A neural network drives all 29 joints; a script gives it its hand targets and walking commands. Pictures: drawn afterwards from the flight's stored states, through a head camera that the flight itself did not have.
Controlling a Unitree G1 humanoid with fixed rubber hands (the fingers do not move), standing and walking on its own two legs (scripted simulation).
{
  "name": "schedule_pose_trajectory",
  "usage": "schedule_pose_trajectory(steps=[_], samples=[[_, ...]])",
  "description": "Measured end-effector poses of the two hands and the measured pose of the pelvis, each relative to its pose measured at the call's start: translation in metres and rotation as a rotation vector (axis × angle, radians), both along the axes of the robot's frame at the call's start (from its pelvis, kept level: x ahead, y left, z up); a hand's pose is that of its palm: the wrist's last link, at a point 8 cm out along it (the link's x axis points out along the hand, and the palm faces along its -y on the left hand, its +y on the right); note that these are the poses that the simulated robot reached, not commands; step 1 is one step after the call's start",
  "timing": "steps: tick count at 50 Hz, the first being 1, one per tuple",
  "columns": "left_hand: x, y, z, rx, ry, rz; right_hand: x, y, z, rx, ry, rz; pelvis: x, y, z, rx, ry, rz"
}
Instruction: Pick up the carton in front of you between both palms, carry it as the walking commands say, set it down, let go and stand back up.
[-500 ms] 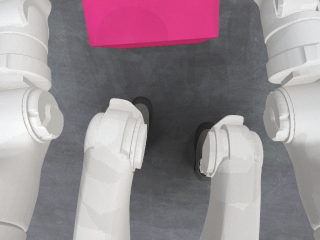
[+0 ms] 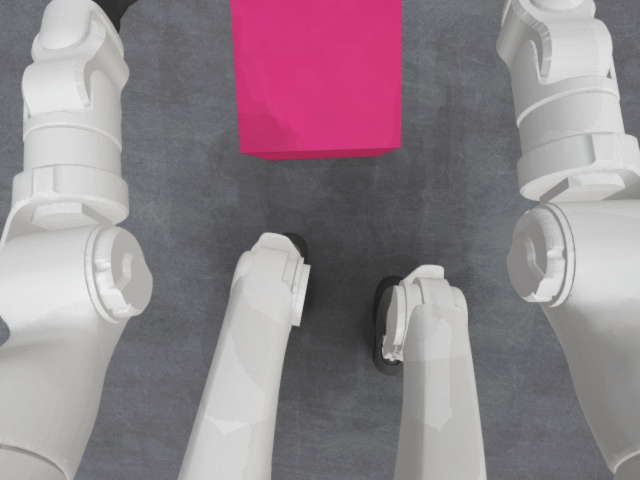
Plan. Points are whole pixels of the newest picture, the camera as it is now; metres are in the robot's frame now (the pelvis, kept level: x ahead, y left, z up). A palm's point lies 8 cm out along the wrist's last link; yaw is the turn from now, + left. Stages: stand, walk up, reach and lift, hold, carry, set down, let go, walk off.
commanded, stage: set down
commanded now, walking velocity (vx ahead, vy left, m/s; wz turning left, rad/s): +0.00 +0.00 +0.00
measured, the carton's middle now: (319, 90) +0.52 +0.11 -0.37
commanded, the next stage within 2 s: let go in 0.40 s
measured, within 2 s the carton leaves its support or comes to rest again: neither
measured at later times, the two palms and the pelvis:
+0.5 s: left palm out of the picture +0.49 +0.31 +0.04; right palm out of the picture +0.59 -0.08 +0.04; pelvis +0.02 +0.01 +0.14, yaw +1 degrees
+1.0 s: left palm out of the picture +0.35 +0.29 +0.15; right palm out of the picture +0.43 -0.13 +0.14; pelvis +0.08 +0.02 +0.24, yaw +2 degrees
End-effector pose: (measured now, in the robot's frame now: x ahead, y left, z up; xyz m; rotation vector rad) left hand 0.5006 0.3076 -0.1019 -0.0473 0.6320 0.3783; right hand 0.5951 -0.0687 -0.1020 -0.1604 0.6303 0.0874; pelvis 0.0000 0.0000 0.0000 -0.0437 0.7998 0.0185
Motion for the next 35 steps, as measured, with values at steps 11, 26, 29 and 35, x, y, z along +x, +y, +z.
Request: schedule_pose_trajectory(steps=[11,26,29,35], samples=[[-0.004,0.008,0.073,-0.006,-0.001,0.000,0.001,0.001,0.070,0.000,0.002,0.011,0.012,0.001,0.062,0.005,0.019,0.006],[-0.011,0.003,0.149,0.009,0.016,-0.048,-0.012,-0.008,0.149,-0.017,0.016,-0.002,0.026,0.006,0.142,0.004,-0.004,0.009],[-0.020,-0.001,0.158,0.028,0.046,-0.097,-0.028,-0.015,0.158,-0.044,0.025,-0.027,0.032,0.008,0.157,0.002,-0.018,0.008],[-0.055,-0.008,0.178,0.063,0.125,-0.216,-0.080,-0.033,0.177,-0.090,0.062,-0.091,0.047,0.015,0.189,-0.001,-0.091,0.004]])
